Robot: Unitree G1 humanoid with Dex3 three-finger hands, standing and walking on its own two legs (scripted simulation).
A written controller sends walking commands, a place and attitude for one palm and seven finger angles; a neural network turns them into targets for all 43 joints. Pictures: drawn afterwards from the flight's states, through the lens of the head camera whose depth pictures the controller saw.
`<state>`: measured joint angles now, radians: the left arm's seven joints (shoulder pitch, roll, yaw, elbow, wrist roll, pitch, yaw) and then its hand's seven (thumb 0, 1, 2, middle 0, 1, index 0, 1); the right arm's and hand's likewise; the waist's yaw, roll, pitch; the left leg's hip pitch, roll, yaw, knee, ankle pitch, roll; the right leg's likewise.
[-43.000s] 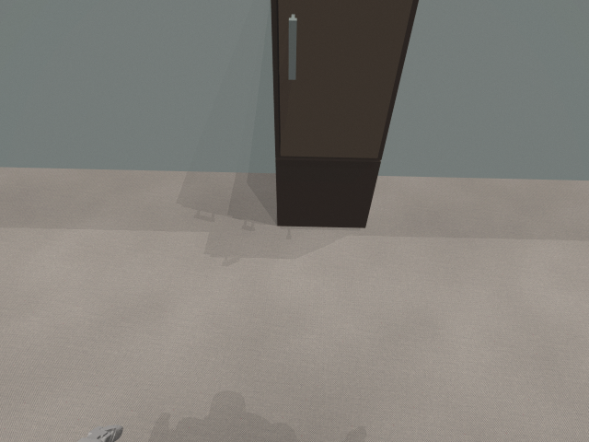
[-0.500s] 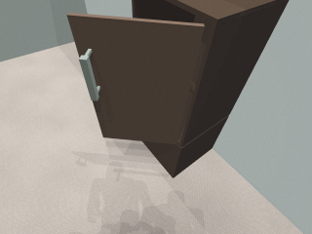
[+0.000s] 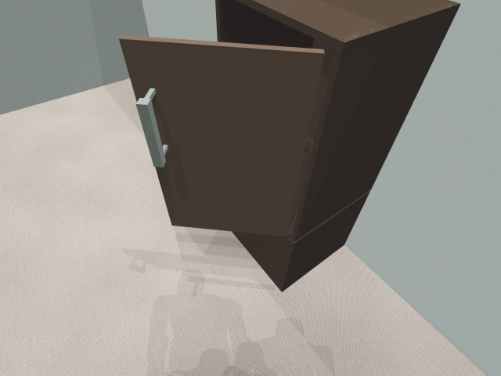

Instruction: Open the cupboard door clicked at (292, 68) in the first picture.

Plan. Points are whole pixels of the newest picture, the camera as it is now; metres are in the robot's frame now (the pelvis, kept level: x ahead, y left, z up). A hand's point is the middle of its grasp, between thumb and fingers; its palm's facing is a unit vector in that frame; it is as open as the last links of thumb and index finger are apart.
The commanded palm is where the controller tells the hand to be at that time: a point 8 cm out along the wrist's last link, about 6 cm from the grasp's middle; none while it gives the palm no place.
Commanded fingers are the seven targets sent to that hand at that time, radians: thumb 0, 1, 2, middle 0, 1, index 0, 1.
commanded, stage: look again from close up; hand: left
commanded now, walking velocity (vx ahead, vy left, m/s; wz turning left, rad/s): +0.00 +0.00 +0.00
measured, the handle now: (155, 129) +0.58 +0.26 +0.06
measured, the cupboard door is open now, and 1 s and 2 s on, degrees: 48 48 48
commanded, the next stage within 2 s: shuffle to correct the standing spot in 0.44 s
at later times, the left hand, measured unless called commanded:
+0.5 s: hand out of the picture -0.03 +0.22 -0.18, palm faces +0.05 -0.98 -0.17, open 7.4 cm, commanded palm none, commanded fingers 0.00 0.90 0.90 -0.20 -0.30 -0.20 -0.30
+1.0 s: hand out of the picture -0.02 +0.23 -0.19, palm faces +0.05 -0.99 -0.11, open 7.4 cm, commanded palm none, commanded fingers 0.00 0.90 0.90 -0.20 -0.30 -0.20 -0.30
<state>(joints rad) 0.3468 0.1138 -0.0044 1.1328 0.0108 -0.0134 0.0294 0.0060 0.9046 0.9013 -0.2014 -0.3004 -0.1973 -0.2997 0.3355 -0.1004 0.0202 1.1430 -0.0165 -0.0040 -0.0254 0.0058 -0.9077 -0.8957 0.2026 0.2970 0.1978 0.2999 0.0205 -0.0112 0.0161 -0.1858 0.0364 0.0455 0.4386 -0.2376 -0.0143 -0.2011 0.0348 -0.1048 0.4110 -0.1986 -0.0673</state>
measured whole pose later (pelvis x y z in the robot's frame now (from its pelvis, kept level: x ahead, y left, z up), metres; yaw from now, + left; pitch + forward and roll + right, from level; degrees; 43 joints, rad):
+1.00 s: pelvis +0.01 +0.07 +0.00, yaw +0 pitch -1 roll -1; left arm 0.38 0.13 0.03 1.08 0.03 0.01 0.01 0.01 0.91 0.90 -0.20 -0.30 -0.20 -0.30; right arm 0.40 -0.12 0.01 1.07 -0.03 -0.05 -0.03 0.00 -0.91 -0.90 0.20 0.30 0.20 0.30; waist -0.01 -0.03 0.00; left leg -0.17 -0.05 0.08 0.47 -0.28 0.10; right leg -0.39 -0.04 -0.06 0.88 -0.40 -0.04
